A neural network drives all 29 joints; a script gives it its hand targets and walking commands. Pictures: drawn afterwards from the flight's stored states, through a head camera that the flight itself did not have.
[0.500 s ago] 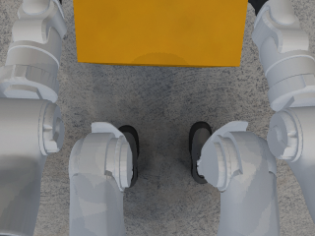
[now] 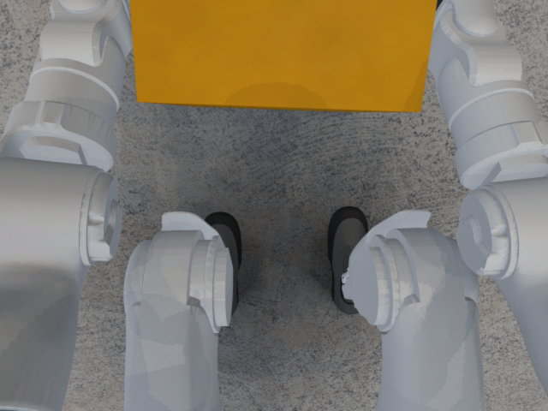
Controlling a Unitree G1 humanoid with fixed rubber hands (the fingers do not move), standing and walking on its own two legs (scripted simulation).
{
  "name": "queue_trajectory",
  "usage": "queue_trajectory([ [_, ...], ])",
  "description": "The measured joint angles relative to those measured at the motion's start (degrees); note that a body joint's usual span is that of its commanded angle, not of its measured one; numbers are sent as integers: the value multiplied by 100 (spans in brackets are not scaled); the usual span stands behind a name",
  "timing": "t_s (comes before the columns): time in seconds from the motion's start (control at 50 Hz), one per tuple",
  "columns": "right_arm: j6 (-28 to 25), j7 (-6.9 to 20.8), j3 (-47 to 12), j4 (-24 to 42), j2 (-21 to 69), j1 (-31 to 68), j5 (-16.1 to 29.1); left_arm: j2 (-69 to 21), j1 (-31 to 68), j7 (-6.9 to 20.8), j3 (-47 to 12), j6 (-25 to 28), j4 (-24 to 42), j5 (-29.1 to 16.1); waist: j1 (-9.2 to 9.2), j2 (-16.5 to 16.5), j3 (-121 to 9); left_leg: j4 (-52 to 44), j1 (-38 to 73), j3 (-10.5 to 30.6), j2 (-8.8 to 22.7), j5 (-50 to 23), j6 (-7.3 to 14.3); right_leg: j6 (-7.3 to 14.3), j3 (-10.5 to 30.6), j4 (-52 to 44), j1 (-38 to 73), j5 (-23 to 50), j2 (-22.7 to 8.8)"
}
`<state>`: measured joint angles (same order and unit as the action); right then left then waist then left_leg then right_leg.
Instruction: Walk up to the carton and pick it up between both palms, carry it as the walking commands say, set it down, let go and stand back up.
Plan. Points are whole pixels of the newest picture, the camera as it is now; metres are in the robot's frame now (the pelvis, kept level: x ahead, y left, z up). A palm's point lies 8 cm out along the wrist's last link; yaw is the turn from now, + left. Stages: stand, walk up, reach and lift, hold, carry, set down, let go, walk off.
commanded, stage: reach and lift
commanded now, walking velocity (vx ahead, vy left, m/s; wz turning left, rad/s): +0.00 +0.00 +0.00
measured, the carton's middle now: (279, 9) +0.54 +0.02 -0.24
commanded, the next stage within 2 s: none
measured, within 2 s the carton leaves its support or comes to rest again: leaves its support in 0.66 s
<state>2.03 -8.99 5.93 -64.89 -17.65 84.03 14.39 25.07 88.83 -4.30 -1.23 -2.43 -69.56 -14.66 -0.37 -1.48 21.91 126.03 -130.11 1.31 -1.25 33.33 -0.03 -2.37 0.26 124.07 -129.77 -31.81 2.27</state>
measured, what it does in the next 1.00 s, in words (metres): stands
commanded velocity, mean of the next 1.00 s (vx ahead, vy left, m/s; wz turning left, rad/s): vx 0.00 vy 0.00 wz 0.00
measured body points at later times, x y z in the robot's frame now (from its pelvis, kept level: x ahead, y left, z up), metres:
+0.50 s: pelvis +0.00 +0.00 -0.01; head +0.37 +0.02 +0.24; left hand +0.57 +0.20 -0.18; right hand +0.56 -0.15 -0.19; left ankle +0.11 +0.12 -0.34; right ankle +0.12 -0.12 -0.34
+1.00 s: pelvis +0.00 +0.00 +0.02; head +0.35 +0.03 +0.30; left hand +0.57 +0.21 -0.11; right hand +0.56 -0.15 -0.12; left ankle +0.11 +0.12 -0.34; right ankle +0.12 -0.13 -0.34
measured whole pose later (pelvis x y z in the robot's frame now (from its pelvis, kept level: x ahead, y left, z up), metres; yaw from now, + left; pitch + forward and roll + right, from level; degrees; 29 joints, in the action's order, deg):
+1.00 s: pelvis +0.00 +0.00 +0.02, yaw +1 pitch +41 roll -2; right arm 15.1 -6.6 19.5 -50.5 -11.8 76.5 2.5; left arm 21.0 82.0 -1.9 11.1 -15.1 -57.2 -3.0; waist -0.5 -0.5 11.1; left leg 122.2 -130.4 2.4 -4.0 32.3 -1.1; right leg -3.2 1.2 120.7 -129.4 -32.1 3.8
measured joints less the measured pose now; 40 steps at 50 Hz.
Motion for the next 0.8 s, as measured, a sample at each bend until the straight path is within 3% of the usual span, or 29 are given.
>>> queue_trajectory([
  [0.14,12,7,-17,-120,-15,107,17,44,125,48,-175,15,-182,-79,-1,24,28,5,7,2,-11,-18,-5,-14,15,5,5,19,32],
  [0.24,194,62,295,-100,30,133,-233,-17,180,87,116,-207,-208,217,6,48,48,92,27,7,-36,5,-10,-12,19,101,27,-16,42],
  [0.44,557,236,766,389,206,-178,-625,-167,-227,194,744,-581,408,652,10,19,0,301,28,10,-46,119,-14,-10,22,315,22,-131,78],
  [0.7,956,117,620,1082,263,-707,-467,-281,-730,29,639,-960,1095,653,2,46,-397,247,-68,36,-119,128,-14,-95,62,245,-30,-173,154],
  [0.8,1057,135,812,1221,351,-798,-616,-324,-708,70,775,-1060,1101,732,19,54,-632,72,-54,62,-183,41,-58,-98,76,92,-9,-119,161],
])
